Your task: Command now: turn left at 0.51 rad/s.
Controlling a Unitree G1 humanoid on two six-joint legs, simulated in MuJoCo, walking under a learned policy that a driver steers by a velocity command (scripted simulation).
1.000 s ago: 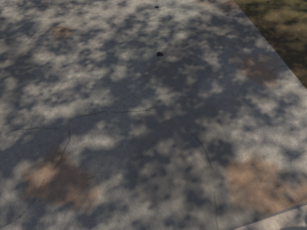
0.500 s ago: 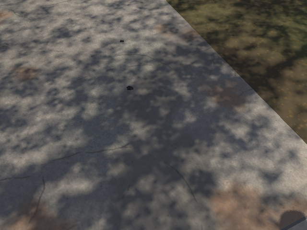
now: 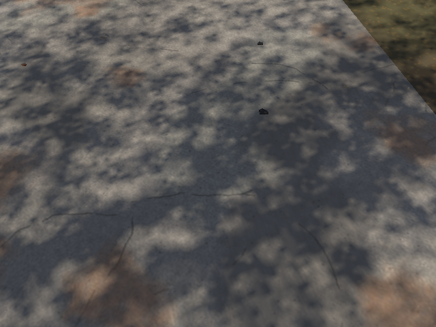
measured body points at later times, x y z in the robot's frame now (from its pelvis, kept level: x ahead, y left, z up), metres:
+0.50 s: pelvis -0.02 +0.05 +0.00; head +0.01 +0.08 +0.45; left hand +0.00 +0.35 -0.13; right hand +0.16 -0.20 -0.10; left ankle -0.03 +0.12 -0.74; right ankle +0.02 -0.10 -0.68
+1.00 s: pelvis +0.00 +0.02 +0.00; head +0.01 +0.01 +0.45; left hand +0.01 +0.29 -0.12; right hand +0.15 -0.21 -0.14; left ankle -0.03 +0.12 -0.74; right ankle +0.02 -0.07 -0.74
